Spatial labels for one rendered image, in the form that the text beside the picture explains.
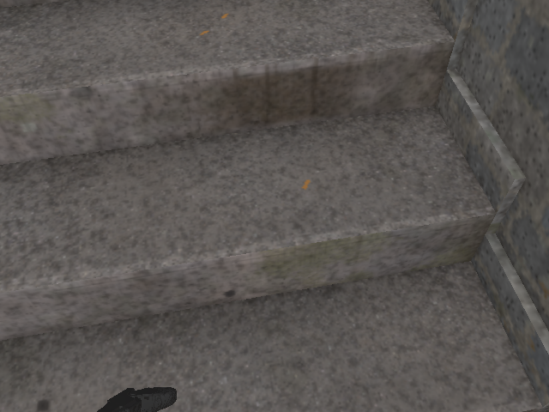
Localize robot left hand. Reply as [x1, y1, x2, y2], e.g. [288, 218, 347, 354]
[97, 387, 177, 412]

